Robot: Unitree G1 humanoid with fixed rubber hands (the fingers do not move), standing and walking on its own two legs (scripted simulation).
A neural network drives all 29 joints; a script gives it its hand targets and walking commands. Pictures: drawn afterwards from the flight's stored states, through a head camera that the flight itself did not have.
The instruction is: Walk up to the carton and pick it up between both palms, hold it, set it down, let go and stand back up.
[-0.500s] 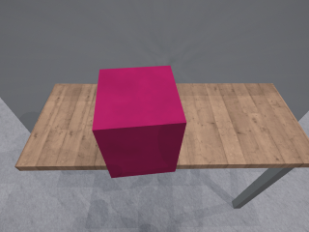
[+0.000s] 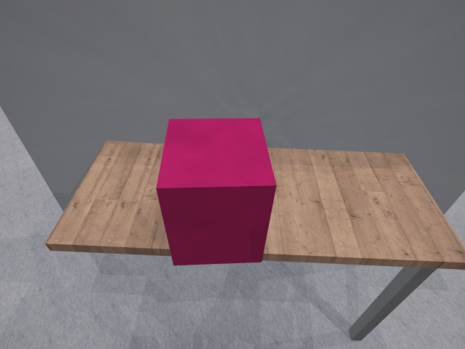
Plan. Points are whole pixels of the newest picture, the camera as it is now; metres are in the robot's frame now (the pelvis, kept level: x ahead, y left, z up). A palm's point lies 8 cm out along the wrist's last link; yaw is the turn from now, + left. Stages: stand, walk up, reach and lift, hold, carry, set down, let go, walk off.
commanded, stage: walk up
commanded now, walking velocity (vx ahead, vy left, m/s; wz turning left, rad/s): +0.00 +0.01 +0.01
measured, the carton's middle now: (216, 192) +0.47 +0.04 +0.01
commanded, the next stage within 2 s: none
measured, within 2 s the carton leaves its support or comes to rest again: neither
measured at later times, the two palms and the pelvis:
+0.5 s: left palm out of the picture +0.02 +0.21 -0.14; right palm out of the picture -0.16 -0.18 -0.13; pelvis -0.03 +0.00 +0.00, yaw -1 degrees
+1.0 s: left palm out of the picture -0.03 +0.24 -0.16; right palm out of the picture +0.10 -0.18 -0.14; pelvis +0.04 +0.04 -0.01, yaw +0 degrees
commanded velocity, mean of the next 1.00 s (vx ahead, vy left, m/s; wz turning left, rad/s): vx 0.10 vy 0.05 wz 0.01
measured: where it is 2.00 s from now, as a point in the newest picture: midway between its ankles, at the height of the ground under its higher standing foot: outside the picture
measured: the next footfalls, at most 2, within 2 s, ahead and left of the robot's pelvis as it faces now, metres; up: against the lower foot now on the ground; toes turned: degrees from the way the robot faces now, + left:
left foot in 0.06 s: -0.05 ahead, +0.10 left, +0.00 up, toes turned +6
right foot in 0.52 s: -0.02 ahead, -0.13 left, +0.00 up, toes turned -8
